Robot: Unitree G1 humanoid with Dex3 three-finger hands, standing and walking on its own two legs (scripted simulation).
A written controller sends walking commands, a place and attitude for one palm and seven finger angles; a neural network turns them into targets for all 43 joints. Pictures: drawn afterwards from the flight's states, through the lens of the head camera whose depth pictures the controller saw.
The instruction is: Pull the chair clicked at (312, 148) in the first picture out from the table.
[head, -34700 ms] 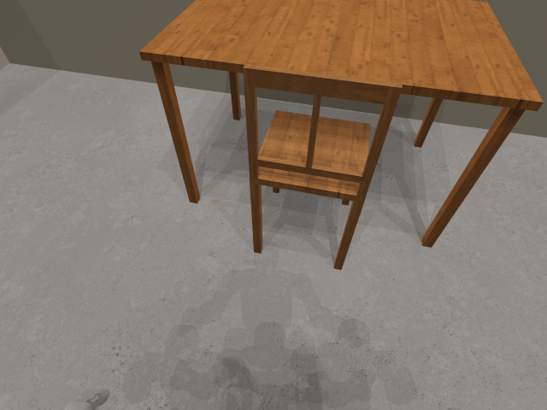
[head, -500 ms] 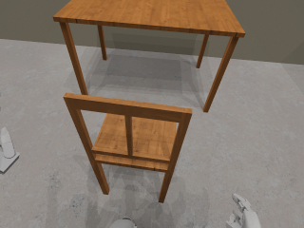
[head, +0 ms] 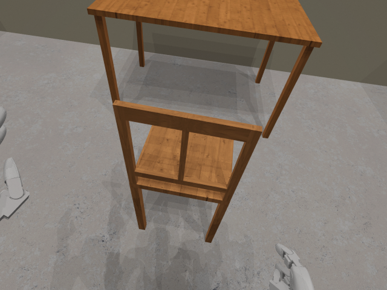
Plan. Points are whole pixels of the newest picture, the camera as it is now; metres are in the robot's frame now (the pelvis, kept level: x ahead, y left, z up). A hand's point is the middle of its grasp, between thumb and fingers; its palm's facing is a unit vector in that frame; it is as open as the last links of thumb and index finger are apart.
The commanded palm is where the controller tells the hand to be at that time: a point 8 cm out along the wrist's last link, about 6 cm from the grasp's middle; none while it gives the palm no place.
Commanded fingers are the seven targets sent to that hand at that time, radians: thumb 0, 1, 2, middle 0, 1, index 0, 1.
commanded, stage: stop stepping back and stand still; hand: left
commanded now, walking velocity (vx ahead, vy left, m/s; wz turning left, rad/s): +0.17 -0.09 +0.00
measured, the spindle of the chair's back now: (183, 156) +0.50 +0.05 -0.10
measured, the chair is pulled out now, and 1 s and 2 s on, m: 0.60 0.60 0.60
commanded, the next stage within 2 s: let the arm hang, fingers relaxed in 0.70 s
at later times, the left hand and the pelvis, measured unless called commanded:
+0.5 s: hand (61, 187) +0.23 +0.22 +0.16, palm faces +0.31 -0.81 -0.49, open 7.5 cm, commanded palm +0.17 +0.26 +0.17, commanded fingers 0.00 0.90 0.90 -0.20 -0.30 -0.20 -0.30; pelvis +0.01 -0.03 +0.00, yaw -3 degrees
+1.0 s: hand (115, 285) +0.15 +0.17 -0.12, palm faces +0.02 -0.97 -0.26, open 7.4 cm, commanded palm none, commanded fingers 0.00 0.90 0.90 -0.20 -0.30 -0.20 -0.30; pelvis +0.00 -0.02 -0.01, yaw -1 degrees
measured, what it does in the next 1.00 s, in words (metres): steps on the spot: right foot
